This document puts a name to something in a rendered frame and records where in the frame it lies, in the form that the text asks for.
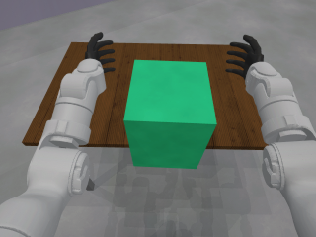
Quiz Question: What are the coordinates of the right robot hand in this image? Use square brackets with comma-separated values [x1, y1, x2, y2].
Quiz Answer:
[225, 35, 264, 80]

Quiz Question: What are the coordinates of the left robot hand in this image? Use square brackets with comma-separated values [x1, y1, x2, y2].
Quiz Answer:
[84, 32, 116, 73]

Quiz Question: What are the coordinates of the right robot upper arm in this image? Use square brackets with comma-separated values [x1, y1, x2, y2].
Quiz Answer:
[262, 140, 316, 237]

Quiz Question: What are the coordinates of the table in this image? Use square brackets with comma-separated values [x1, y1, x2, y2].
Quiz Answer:
[22, 42, 269, 191]

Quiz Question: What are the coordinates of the carton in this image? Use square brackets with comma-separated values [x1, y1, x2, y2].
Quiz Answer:
[123, 60, 217, 169]

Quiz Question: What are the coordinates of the right robot forearm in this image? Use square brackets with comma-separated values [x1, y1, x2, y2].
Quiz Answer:
[245, 61, 316, 145]

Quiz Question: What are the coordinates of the left robot upper arm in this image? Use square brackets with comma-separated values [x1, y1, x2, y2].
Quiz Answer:
[0, 146, 90, 237]

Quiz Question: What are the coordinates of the left robot forearm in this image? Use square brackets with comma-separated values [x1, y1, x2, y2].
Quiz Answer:
[27, 58, 107, 186]

